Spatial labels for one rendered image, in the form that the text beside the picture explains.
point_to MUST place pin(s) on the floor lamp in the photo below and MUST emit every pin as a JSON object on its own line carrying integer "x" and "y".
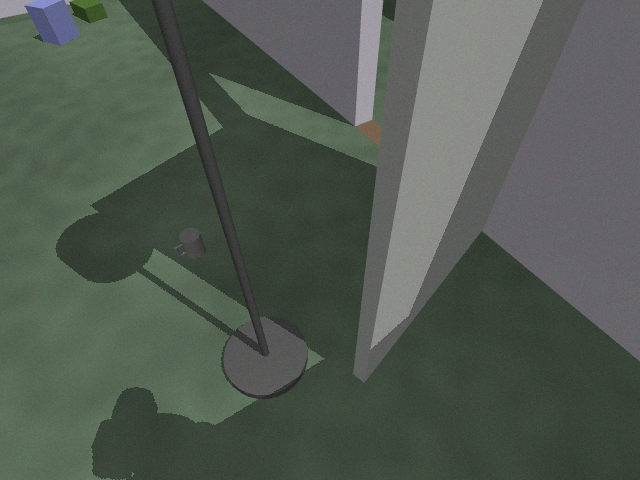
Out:
{"x": 267, "y": 356}

